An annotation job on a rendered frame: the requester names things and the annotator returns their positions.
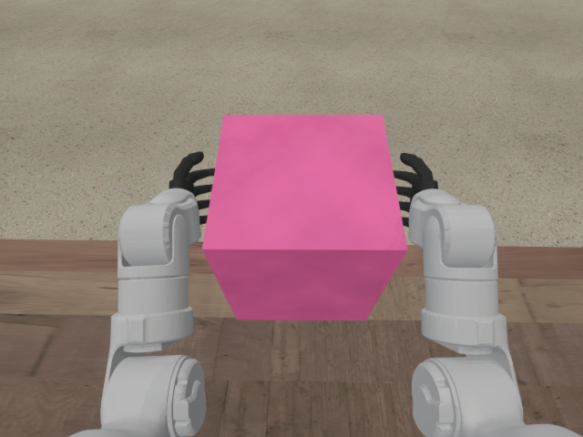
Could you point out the right robot hand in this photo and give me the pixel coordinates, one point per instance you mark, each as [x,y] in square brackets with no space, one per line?
[422,180]

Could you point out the robot right upper arm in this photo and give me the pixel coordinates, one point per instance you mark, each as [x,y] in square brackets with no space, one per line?
[471,397]

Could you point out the left robot hand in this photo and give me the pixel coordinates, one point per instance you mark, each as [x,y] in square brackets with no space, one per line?
[185,179]

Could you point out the carton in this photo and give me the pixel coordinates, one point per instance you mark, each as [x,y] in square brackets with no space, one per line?
[304,220]

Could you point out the robot left forearm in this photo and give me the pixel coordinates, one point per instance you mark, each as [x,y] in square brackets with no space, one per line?
[153,302]

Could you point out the robot left upper arm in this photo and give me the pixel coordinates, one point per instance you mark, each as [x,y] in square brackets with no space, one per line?
[153,396]

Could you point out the robot right forearm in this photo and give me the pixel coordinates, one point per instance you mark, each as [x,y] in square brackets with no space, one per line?
[460,266]

